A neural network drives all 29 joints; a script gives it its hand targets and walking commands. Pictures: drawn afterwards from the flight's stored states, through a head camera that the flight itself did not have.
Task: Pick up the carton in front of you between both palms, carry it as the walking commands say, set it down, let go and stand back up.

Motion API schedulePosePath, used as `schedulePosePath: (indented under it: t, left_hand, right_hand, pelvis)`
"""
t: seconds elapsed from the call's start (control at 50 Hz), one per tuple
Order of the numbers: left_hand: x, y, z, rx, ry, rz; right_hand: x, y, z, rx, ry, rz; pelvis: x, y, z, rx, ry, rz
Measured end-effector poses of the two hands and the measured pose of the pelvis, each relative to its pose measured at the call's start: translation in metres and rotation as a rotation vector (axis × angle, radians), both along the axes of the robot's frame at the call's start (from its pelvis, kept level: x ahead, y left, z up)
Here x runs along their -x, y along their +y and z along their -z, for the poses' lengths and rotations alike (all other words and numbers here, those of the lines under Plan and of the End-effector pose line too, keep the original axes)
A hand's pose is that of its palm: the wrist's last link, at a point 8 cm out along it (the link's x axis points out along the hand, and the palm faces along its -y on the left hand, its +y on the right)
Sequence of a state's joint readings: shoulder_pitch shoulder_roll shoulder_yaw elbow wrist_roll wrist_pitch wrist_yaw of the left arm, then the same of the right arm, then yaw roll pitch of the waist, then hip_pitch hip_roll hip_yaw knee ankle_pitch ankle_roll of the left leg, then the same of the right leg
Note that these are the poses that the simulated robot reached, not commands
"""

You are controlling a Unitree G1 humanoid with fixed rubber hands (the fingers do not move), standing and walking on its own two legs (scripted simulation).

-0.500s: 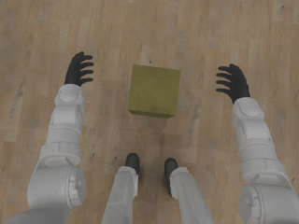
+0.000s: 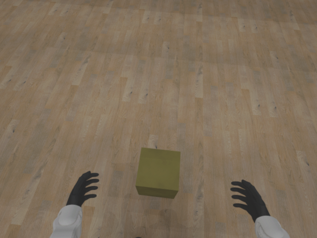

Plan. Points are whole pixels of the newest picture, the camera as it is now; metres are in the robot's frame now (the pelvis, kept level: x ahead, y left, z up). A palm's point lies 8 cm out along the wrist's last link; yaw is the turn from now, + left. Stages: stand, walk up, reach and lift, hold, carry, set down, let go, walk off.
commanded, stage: let go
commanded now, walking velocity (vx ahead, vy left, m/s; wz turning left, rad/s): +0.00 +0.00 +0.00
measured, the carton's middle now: (158, 174) +0.45 -0.01 -0.64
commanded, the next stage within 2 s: stand in 0.62 s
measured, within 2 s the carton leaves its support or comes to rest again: neither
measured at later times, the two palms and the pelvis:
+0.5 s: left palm (58, 237) +0.16 +0.24 -0.06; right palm (262, 229) +0.16 -0.22 -0.05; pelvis +0.00 +0.01 +0.01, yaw +0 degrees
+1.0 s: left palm out of the picture +0.13 +0.29 -0.07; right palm (281, 233) +0.15 -0.28 -0.08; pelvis +0.01 +0.00 +0.01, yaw +0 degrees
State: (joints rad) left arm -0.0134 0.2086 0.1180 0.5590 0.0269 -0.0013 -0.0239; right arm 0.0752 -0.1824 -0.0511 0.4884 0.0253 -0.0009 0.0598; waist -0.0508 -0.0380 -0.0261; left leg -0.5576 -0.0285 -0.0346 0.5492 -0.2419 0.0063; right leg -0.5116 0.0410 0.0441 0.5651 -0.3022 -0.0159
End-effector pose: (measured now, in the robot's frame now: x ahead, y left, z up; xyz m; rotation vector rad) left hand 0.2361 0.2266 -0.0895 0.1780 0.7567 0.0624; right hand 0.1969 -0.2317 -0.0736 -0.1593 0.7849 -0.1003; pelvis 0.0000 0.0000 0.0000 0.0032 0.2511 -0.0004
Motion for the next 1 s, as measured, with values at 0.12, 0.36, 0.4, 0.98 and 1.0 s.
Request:
schedulePosePath:
  t: [0.12, 0.36, 0.4, 0.98, 1.0]
  left_hand:
    - [0.039, 0.007, -0.019, 0.0, 0.013, 0.0]
    - [0.076, 0.017, -0.035, 0.003, 0.042, -0.006]
    - [0.076, 0.016, -0.035, 0.005, 0.045, -0.006]
    - [0.102, 0.06, -0.018, -0.173, 0.125, -0.117]
    - [0.102, 0.059, -0.018, -0.172, 0.128, -0.117]
  right_hand:
    - [0.027, 0.001, -0.017, 0.0, 0.004, -0.009]
    - [0.032, 0.01, -0.02, -0.007, 0.003, -0.039]
    - [0.032, 0.01, -0.02, -0.005, 0.006, -0.04]
    - [0.045, -0.045, 0.004, 0.136, 0.073, 0.048]
    - [0.046, -0.045, 0.006, 0.135, 0.081, 0.049]
  pelvis:
    - [-0.006, 0.004, -0.01, 0.001, -0.14, 0.005]
    - [-0.002, 0.01, -0.012, -0.003, -0.317, 0.007]
    - [-0.001, 0.01, -0.011, -0.004, -0.332, 0.006]
    - [-0.013, 0.0, -0.006, 0.002, -0.271, 0.003]
    - [-0.013, 0.0, -0.006, 0.002, -0.271, 0.003]
